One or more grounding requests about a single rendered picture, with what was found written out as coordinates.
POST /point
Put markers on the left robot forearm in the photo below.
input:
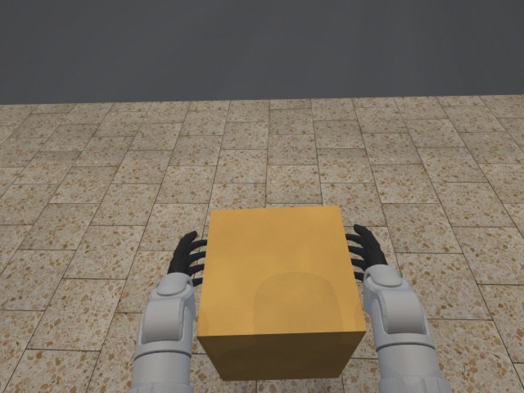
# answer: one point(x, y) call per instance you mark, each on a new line
point(164, 343)

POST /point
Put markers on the right robot forearm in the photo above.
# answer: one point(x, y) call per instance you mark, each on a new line
point(401, 333)

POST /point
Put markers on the robot left hand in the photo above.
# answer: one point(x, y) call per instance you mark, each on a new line
point(181, 260)

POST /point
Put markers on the carton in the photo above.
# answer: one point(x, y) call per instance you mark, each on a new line
point(279, 298)

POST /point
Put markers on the robot right hand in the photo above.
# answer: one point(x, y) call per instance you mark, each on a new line
point(371, 251)

